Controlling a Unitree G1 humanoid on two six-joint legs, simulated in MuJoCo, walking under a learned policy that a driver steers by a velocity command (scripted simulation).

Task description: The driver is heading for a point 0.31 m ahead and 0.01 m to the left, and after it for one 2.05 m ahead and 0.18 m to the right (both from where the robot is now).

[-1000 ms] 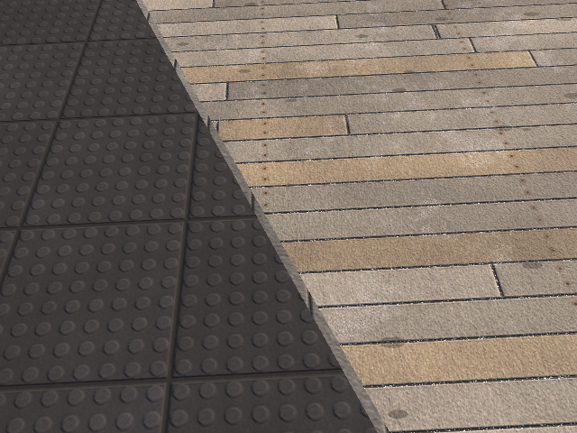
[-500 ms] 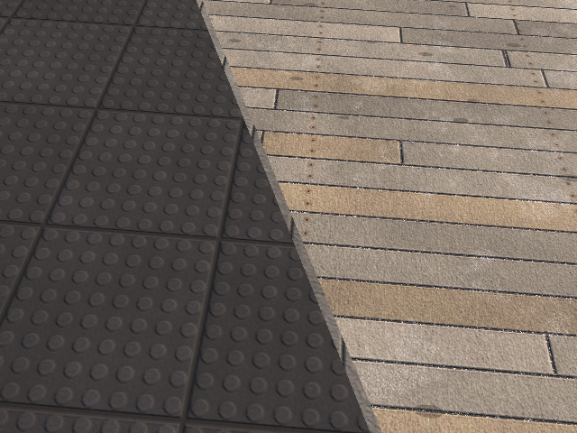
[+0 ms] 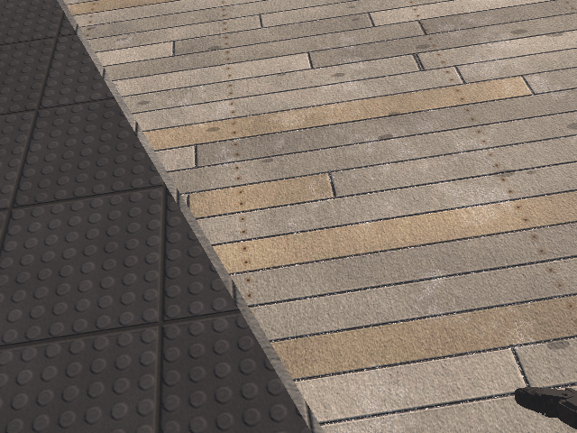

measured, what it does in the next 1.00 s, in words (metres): walks ahead: left foot, then right foot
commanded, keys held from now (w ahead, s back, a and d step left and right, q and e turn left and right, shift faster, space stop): w+e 0.20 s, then w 0.80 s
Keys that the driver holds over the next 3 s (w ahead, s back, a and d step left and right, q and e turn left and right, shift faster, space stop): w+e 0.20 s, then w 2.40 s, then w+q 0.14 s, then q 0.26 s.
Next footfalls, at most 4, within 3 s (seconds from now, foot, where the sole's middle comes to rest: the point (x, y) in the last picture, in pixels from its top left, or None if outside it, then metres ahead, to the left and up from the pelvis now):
0.14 left None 0.26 0.14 -0.79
0.62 right None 0.48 -0.18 -0.79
1.14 left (360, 298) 0.83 -0.02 -0.79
1.68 right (463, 223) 1.09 -0.31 -0.79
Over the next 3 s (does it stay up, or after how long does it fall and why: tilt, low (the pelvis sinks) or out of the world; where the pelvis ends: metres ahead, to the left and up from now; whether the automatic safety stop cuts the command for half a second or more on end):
stays up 1.61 -0.33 -0.01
